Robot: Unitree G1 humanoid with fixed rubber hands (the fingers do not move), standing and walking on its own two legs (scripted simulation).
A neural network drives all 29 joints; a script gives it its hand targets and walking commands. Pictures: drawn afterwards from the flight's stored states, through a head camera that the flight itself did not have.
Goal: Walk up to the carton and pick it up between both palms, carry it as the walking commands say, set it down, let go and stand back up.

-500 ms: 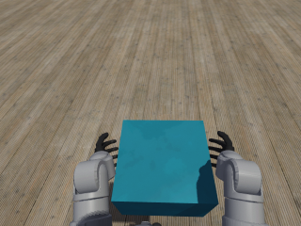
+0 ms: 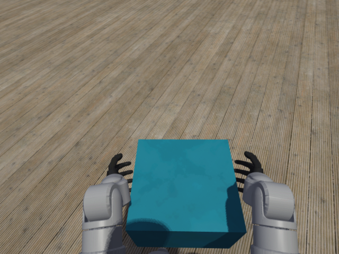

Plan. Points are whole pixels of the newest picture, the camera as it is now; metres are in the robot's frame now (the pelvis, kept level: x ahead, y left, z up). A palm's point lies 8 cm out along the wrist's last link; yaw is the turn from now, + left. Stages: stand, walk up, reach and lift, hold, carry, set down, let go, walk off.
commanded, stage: carry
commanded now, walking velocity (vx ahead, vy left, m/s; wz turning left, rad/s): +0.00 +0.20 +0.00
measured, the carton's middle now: (182, 192) +0.30 +0.02 -0.03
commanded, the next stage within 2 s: none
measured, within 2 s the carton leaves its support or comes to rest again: neither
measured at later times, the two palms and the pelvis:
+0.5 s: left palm (35, 240) +0.15 +0.27 +0.09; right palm (208, 245) +0.16 -0.03 +0.08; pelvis -0.12 +0.11 +0.02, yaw +1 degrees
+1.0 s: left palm out of the picture +0.05 +0.33 +0.06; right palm out of the picture +0.06 +0.03 +0.07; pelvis -0.22 +0.17 +0.01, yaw +1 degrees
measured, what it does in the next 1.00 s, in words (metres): walks backwards: left foot, then right foot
